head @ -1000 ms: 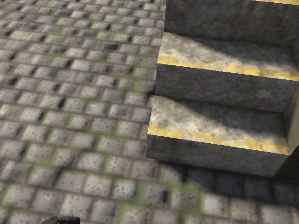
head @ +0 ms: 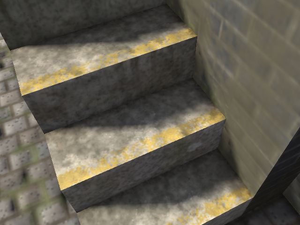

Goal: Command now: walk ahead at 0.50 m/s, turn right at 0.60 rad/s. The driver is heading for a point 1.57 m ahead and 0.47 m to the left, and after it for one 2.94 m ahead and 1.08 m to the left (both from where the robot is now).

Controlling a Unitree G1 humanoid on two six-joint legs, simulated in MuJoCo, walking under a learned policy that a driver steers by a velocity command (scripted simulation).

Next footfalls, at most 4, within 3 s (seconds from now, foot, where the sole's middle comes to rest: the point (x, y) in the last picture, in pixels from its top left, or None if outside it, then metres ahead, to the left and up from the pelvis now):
0.52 left None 0.35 0.22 -0.57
1.32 right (130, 138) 0.63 0.10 -0.36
1.94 left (70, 150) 0.59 0.30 -0.36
2.28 right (123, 52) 0.84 0.11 -0.16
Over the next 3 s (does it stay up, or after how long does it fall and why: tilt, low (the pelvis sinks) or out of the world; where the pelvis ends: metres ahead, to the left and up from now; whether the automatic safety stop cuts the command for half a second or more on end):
stays up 0.91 0.23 0.74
